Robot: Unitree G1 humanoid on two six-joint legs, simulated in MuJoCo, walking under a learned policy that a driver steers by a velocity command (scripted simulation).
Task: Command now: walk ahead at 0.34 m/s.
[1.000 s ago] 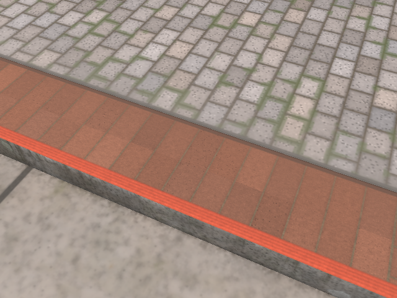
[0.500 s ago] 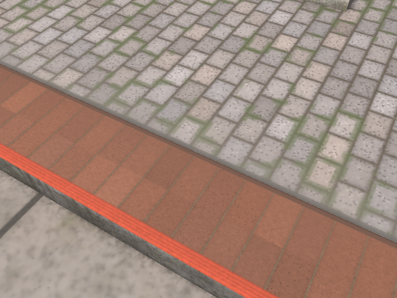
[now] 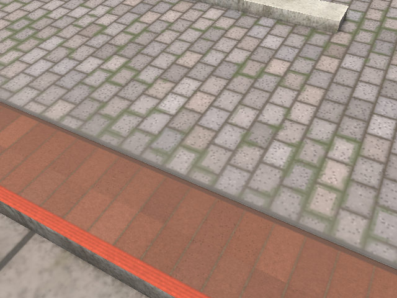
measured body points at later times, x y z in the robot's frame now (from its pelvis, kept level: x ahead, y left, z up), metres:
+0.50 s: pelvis +0.19 +0.03 -0.01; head +0.20 +0.03 +0.44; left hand +0.19 +0.26 -0.16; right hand +0.27 -0.22 -0.14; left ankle +0.25 +0.09 -0.74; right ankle +0.08 -0.08 -0.60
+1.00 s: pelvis +0.44 -0.06 +0.04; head +0.48 -0.05 +0.49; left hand +0.70 +0.08 -0.06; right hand +0.37 -0.29 -0.10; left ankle +0.32 +0.12 -0.55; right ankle +0.51 -0.11 -0.61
